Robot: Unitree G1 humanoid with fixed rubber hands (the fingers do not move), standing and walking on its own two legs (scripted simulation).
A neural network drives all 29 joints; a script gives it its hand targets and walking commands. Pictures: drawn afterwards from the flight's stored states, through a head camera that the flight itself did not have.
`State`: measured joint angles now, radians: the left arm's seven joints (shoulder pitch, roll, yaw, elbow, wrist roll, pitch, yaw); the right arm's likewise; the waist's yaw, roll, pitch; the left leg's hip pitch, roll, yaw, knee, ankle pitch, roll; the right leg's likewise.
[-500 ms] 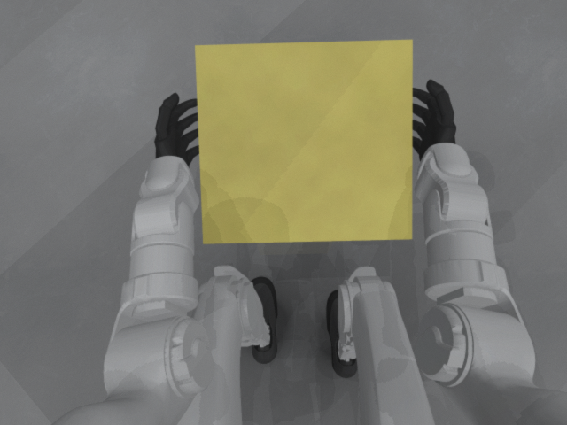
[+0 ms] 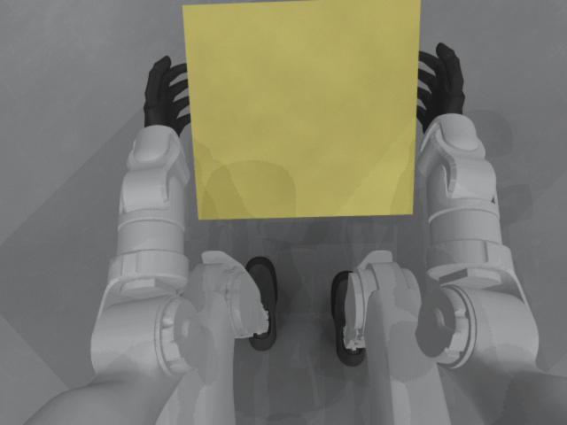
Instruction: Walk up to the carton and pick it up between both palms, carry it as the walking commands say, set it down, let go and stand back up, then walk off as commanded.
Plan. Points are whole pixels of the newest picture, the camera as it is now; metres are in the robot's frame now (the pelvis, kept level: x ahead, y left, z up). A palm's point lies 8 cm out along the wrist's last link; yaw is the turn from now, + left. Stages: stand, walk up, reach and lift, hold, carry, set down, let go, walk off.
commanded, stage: set down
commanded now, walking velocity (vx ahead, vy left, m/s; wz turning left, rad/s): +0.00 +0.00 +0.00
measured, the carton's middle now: (299, 124) +0.51 -0.01 -0.19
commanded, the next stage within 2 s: none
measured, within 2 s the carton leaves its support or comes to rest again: neither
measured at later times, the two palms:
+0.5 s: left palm (181, 117) +0.52 +0.16 -0.18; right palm (414, 121) +0.50 -0.18 -0.19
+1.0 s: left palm (186, 119) +0.53 +0.17 -0.22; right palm (403, 126) +0.51 -0.18 -0.23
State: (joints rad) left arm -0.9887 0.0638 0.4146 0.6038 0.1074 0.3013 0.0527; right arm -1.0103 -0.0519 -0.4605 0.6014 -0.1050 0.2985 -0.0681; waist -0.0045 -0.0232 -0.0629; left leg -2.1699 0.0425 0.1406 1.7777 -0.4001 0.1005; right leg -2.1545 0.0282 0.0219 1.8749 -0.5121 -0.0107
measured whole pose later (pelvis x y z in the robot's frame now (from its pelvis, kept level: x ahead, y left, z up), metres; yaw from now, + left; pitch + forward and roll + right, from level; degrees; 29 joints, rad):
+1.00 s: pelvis +0.01 +0.00 -0.08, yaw +0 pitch +40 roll +3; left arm -1.29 0.25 0.25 0.99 0.04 0.22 0.07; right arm -1.19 -0.21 -0.31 0.90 0.03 0.20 -0.11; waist 0.00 -0.03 0.16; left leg -2.32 0.04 0.14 2.08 -0.46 0.10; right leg -2.29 0.03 0.01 2.18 -0.60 -0.02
